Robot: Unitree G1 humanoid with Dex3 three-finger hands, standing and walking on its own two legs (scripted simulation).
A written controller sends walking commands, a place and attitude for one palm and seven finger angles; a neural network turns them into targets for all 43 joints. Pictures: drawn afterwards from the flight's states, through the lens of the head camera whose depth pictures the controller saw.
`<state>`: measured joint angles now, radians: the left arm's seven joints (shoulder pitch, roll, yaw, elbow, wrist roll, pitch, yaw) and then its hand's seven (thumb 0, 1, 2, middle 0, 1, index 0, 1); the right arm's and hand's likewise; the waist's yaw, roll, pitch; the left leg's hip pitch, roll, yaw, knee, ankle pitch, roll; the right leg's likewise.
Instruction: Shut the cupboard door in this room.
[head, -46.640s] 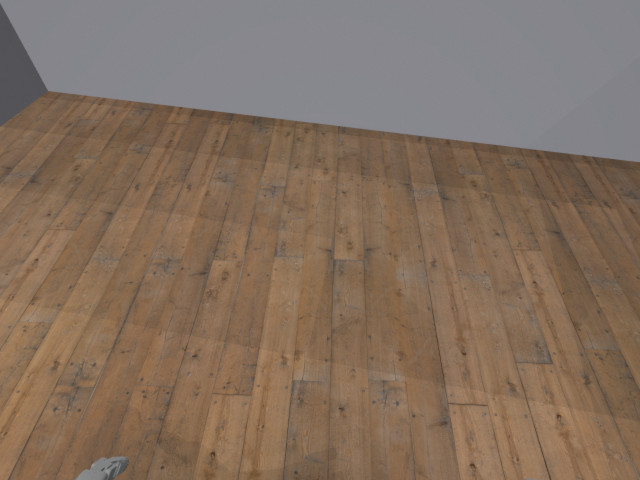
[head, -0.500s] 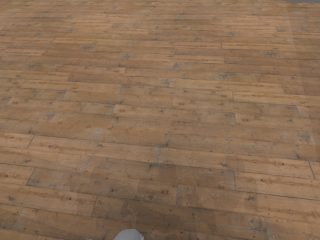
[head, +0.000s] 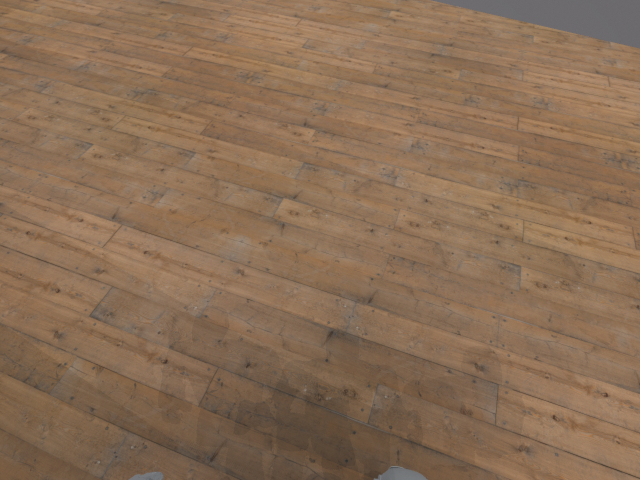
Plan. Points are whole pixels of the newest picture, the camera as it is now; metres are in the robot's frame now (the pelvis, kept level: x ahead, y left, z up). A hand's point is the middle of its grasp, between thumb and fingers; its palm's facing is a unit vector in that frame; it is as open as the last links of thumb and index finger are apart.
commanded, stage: turn or walk to find it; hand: left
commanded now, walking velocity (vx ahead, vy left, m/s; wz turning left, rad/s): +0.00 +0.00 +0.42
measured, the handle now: out of the picture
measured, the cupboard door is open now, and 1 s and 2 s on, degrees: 71 71 71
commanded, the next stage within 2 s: none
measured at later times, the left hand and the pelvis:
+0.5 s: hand out of the picture -0.02 +0.16 -0.16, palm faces +0.28 -0.92 -0.27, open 7.4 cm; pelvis +0.00 -0.04 +0.00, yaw +14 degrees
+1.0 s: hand out of the picture -0.01 +0.19 -0.16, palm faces +0.44 -0.86 -0.25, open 7.4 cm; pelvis -0.01 -0.03 +0.00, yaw +26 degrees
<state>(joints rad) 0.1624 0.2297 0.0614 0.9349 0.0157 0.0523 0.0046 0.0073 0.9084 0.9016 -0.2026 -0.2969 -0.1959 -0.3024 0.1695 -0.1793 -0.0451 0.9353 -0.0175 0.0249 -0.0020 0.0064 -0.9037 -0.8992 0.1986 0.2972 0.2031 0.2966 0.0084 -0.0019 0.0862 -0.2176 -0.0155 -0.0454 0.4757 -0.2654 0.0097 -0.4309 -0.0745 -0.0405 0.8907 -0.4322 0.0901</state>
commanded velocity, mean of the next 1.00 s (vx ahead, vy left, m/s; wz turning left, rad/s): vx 0.00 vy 0.00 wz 0.42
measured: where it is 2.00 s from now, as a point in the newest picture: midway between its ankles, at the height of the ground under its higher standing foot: outside the picture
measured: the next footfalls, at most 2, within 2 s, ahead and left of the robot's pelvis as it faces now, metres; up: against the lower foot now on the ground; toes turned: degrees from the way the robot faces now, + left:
right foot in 0.10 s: +0.06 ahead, -0.13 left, +0.00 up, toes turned -2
left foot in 0.60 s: -0.02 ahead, +0.10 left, +0.00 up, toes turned +22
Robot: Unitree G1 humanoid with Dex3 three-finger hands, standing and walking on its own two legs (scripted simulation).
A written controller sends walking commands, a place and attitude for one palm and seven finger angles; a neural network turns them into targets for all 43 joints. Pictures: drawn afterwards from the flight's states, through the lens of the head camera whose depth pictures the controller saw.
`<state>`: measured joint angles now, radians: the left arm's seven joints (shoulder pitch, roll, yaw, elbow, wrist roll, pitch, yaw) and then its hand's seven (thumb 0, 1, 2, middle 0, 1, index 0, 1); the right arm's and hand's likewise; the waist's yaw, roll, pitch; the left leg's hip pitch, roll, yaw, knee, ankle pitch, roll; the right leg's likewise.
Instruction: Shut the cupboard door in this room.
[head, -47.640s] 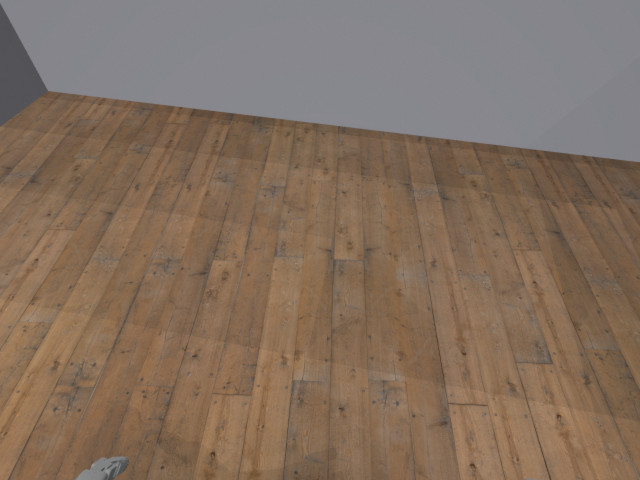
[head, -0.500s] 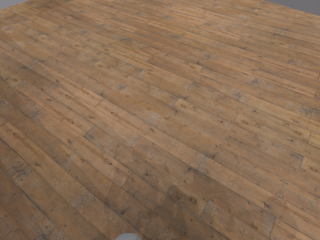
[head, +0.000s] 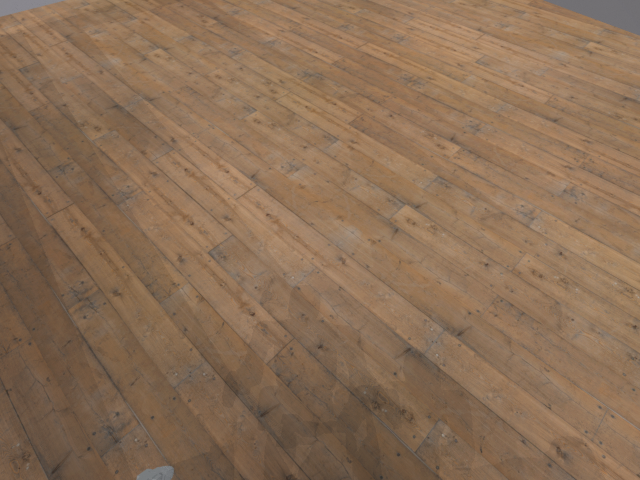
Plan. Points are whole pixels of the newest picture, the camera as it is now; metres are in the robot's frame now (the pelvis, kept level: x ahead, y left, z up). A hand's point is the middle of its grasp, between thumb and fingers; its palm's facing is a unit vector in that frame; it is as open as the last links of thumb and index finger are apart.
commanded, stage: turn or walk to find it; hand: left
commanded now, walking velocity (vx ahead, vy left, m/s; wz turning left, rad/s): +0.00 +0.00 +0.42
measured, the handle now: out of the picture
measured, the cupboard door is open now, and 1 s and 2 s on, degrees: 71 71 69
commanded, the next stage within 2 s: none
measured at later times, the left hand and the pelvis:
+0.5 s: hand out of the picture -0.04 +0.21 -0.18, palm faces +0.31 -0.92 -0.24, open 7.4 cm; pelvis -0.02 +0.01 -0.01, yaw +15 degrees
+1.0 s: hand out of the picture -0.01 +0.19 -0.15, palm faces +0.45 -0.85 -0.27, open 7.4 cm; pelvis -0.01 -0.03 +0.00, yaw +27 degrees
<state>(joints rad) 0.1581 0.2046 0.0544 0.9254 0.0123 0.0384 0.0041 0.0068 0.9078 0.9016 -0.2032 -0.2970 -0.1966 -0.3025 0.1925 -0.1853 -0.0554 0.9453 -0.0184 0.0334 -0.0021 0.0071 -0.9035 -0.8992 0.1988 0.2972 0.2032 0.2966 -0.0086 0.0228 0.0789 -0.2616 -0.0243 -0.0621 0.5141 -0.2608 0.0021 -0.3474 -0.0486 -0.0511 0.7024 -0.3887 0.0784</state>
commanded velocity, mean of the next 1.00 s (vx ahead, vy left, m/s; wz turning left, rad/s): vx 0.00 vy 0.00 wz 0.42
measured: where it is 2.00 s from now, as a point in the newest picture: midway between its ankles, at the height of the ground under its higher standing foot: outside the picture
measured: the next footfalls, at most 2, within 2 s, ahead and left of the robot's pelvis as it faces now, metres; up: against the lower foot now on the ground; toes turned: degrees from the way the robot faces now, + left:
right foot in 0.04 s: +0.05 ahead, -0.12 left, +0.00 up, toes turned -3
left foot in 0.48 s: -0.02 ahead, +0.12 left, +0.00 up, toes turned +19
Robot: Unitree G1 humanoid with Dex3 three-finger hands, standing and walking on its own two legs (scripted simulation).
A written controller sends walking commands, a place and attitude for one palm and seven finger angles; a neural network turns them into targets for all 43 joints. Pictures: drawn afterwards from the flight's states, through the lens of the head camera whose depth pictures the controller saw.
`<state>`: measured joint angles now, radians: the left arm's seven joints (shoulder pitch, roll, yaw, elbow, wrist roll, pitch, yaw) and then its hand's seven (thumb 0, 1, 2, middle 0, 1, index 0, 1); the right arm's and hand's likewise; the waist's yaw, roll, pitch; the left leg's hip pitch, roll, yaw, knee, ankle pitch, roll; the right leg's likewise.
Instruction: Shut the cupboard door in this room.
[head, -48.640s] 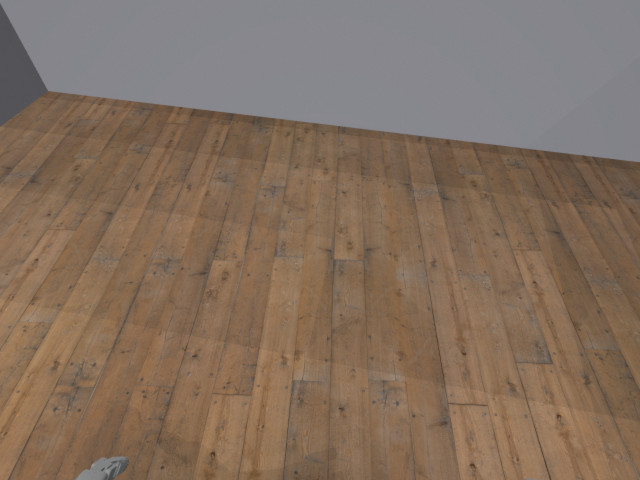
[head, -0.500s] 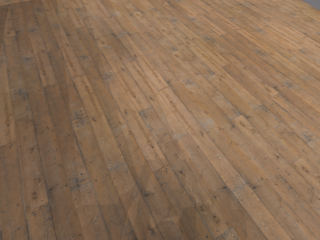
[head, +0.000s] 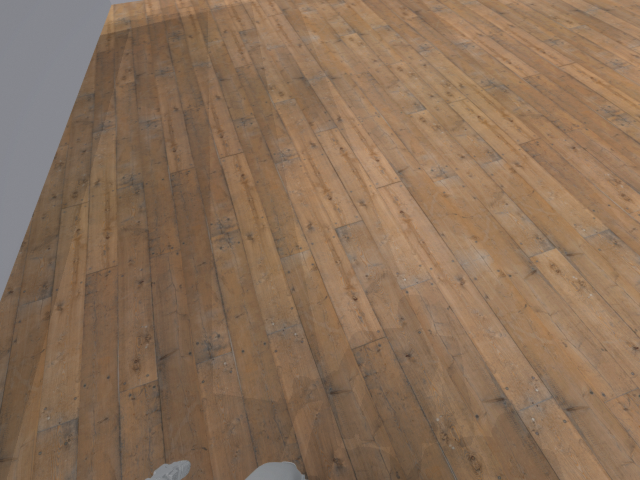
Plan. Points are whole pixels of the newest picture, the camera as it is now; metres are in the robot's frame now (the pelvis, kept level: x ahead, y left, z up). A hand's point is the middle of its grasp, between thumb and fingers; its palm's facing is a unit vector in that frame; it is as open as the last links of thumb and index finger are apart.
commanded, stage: turn or walk to find it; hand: left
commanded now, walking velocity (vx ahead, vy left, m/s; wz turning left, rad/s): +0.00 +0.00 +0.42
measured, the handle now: out of the picture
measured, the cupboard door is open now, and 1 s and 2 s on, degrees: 71 69 69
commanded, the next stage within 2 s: stand and wait in 1.68 s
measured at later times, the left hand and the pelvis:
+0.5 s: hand out of the picture -0.02 +0.25 -0.17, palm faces +0.28 -0.93 -0.23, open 7.4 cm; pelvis -0.01 +0.03 +0.01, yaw +13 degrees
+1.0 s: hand out of the picture -0.01 +0.18 -0.14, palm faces +0.43 -0.86 -0.28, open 7.4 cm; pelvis +0.00 -0.02 +0.01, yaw +26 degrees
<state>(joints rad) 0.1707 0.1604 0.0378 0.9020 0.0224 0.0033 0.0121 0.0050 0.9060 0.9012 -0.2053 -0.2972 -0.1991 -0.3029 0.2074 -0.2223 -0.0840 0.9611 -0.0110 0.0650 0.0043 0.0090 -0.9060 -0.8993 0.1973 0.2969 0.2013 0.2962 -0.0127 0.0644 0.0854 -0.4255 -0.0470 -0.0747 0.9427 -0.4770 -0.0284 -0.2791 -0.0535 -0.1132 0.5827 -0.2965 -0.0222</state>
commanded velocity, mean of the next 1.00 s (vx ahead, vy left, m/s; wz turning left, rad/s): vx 0.00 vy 0.00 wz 0.42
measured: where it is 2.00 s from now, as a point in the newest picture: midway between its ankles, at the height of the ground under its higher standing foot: outside the picture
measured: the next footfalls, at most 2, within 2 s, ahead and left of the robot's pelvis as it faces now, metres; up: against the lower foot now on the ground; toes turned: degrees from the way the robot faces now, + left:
left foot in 0.36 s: -0.01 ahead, +0.14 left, +0.00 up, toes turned +14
right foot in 0.78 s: +0.08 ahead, -0.09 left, +0.00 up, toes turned +14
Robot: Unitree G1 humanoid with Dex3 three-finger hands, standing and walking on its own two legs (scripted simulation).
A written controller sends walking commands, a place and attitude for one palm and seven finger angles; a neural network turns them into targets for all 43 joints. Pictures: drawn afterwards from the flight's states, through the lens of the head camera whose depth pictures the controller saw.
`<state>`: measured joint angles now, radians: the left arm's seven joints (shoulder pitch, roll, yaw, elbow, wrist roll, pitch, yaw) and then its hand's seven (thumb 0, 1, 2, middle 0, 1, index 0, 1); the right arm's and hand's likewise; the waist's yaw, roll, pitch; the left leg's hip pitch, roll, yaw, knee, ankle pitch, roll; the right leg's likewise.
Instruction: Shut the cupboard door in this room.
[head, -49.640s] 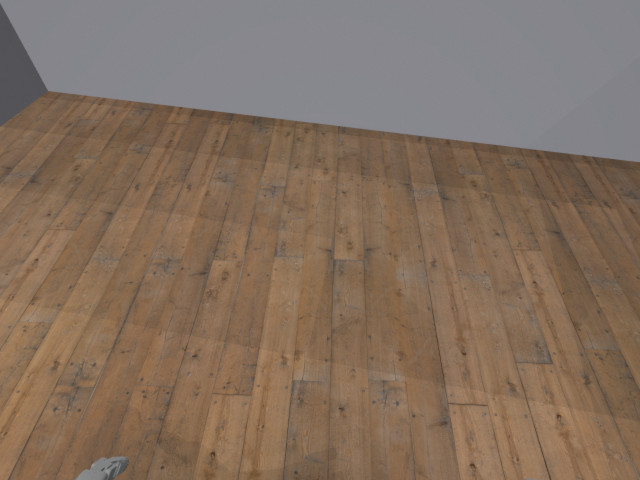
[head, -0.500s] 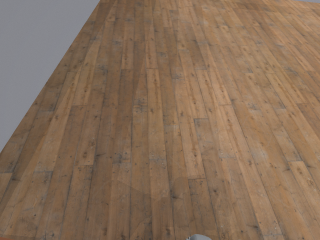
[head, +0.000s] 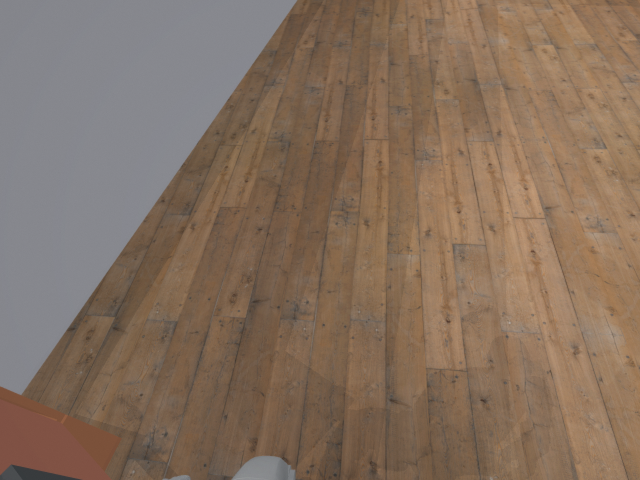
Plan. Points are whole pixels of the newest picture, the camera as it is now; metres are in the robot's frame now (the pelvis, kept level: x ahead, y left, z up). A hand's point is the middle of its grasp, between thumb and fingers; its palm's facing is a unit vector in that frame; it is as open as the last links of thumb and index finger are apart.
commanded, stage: turn or walk to find it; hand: left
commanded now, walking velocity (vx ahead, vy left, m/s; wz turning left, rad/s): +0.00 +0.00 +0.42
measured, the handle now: out of the picture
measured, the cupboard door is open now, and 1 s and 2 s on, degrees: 69 69 69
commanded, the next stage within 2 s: stand and wait in 0.68 s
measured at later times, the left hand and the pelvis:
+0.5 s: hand out of the picture -0.01 +0.26 -0.17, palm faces +0.27 -0.93 -0.25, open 7.4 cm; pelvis -0.01 +0.04 +0.00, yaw +12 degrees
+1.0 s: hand out of the picture -0.05 +0.18 -0.16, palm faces +0.41 -0.88 -0.25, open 7.3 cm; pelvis -0.01 -0.01 +0.00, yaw +22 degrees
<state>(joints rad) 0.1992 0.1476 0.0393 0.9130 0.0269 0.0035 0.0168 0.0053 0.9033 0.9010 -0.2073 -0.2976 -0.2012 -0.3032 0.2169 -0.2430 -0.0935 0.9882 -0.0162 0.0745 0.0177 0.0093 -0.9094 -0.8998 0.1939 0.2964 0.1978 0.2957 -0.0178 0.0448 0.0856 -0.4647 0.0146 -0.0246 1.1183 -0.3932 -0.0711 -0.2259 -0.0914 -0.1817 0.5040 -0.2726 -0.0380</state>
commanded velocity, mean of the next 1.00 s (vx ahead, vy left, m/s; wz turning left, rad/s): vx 0.00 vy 0.00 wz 0.35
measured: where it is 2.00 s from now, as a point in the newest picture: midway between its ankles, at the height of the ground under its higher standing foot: outside the picture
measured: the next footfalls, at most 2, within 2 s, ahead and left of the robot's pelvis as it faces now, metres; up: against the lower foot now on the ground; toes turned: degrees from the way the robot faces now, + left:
left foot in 0.24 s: +0.01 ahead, +0.15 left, +0.00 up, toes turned +11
right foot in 0.66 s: +0.07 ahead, -0.09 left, +0.00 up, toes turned +11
